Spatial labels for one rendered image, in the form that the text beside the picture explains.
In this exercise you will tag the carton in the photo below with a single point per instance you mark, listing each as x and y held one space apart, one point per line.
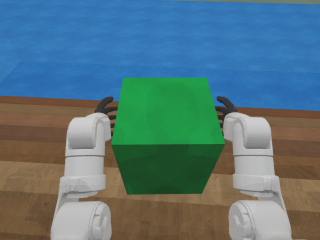
167 137

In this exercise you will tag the right robot upper arm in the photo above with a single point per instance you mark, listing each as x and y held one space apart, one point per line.
258 220

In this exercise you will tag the robot right forearm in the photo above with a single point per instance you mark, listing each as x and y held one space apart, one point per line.
251 140

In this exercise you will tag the left robot hand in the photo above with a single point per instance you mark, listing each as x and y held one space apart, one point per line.
101 109

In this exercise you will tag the robot left forearm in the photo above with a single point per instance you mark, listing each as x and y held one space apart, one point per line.
84 163

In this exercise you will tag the right robot hand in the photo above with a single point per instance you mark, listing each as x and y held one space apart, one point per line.
230 109

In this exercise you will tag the left robot upper arm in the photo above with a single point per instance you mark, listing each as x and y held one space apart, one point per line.
82 220

